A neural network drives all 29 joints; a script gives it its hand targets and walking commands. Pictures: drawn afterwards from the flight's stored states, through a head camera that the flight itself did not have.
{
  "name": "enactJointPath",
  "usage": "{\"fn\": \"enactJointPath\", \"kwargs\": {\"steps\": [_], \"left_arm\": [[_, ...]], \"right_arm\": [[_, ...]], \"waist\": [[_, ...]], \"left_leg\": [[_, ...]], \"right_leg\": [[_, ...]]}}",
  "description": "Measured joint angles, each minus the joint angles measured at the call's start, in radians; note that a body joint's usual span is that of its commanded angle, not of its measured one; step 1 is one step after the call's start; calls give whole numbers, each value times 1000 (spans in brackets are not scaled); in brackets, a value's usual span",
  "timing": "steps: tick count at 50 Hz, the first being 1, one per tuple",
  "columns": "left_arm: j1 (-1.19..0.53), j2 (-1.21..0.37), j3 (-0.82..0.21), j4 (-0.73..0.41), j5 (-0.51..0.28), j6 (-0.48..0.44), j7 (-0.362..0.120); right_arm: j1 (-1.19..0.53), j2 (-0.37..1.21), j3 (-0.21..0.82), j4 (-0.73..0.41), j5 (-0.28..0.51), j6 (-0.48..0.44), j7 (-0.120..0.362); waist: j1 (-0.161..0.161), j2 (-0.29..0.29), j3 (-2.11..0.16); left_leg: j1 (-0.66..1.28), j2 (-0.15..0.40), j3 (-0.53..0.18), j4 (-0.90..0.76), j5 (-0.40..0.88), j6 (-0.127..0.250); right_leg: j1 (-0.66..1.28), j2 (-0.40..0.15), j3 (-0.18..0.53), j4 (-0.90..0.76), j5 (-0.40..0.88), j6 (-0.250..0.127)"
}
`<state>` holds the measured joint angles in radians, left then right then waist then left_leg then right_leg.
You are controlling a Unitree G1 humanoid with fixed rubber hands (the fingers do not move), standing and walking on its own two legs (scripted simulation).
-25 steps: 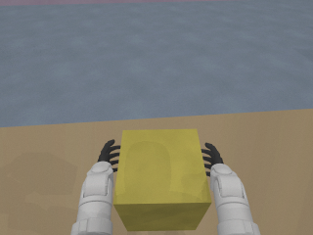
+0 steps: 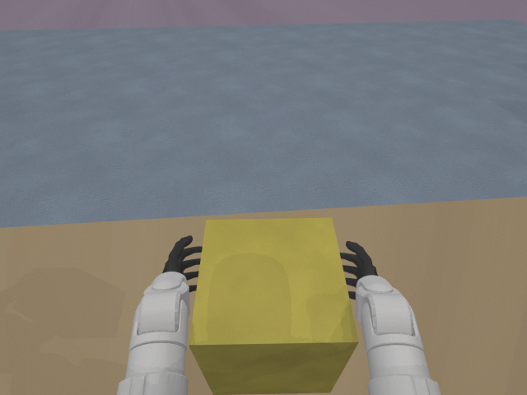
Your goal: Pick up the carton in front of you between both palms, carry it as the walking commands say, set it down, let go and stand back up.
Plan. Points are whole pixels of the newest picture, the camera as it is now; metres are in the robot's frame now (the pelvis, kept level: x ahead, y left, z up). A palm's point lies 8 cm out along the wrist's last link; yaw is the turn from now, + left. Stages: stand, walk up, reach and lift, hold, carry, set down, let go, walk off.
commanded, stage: hold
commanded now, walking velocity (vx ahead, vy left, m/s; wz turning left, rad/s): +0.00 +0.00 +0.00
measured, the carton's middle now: (270, 309) +0.29 +0.00 -0.03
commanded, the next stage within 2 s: carry in 0.88 s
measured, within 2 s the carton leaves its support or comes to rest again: neither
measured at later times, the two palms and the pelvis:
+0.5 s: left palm (175, 282) +0.29 +0.15 +0.06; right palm (366, 286) +0.28 -0.15 +0.05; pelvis -0.01 +0.00 +0.00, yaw +0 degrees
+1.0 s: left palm (175, 277) +0.30 +0.15 +0.06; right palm (364, 281) +0.29 -0.15 +0.05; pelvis +0.01 +0.00 +0.00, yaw +1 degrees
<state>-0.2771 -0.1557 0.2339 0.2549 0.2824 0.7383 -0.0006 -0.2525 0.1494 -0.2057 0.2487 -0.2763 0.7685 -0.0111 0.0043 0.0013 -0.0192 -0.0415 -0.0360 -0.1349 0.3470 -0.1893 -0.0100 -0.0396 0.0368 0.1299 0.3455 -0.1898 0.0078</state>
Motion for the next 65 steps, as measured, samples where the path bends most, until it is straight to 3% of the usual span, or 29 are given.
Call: {"fn": "enactJointPath", "kwargs": {"steps": [19, 43, 46, 50, 53, 55, 59, 62, 64, 65], "left_arm": [[-52, -14, 47, 39, 28, -5, -10], [-10, -3, 4, 4, 11, 9, -4], [-5, -1, -4, -9, 3, 14, 0], [24, 6, -44, -80, -30, 38, 16], [46, 10, -74, -174, -66, 83, 33], [68, 16, -85, -240, -89, 129, 44], [96, 43, -89, -344, -143, 233, 60], [83, 46, -98, -407, -171, 299, 68], [76, 20, -105, -442, -171, 323, 73], [81, 10, -120, -451, -165, 331, 76]], "right_arm": [[-50, 12, -46, 37, -26, -4, 12], [-8, 2, -7, 3, -11, 9, 7], [0, 0, 0, -11, -6, 13, 4], [32, -7, 22, -90, 31, 36, -9], [54, -16, 43, -178, 72, 76, -23], [64, -17, 57, -231, 96, 120, -33], [70, -13, 105, -310, 118, 222, -67], [86, -16, 112, -413, 134, 298, -84], [103, -24, 97, -486, 147, 335, -86], [119, -30, 86, -512, 158, 350, -84]], "waist": [[-2, 1, 18], [0, 0, 14], [1, -3, -28], [-4, -6, -79], [-5, -19, -100], [-4, -27, -121], [1, -1, -145], [-1, 23, -132], [-9, 36, -131], [-10, 34, -136]], "left_leg": [[-19, -2, 3, 30, -3, 0], [6, 1, 6, 0, 0, 1], [-70, 5, 22, 65, -45, 0], [-166, 31, 72, 153, -176, -2], [-200, 38, 110, 177, -141, 2], [-202, 38, 134, 171, -110, 6], [-176, 61, 159, 135, -139, 11], [-150, 86, 151, 116, -156, -2], [-176, 102, 151, 209, -210, -2], [-212, 105, 166, 293, -240, 1]], "right_leg": [[-19, 0, -5, 30, -4, 2], [8, -2, -8, -2, 0, -1], [-67, -5, -19, 62, -40, 1], [-146, -24, -62, 115, -124, 0], [-186, -45, -74, 152, -94, 5], [-211, -62, -81, 203, -161, 3], [-286, -69, -178, 298, -263, -4], [-275, -45, -257, 159, -169, -5], [-247, -36, -286, 109, -49, -25], [-241, -39, -297, 120, -54, -32]]}}
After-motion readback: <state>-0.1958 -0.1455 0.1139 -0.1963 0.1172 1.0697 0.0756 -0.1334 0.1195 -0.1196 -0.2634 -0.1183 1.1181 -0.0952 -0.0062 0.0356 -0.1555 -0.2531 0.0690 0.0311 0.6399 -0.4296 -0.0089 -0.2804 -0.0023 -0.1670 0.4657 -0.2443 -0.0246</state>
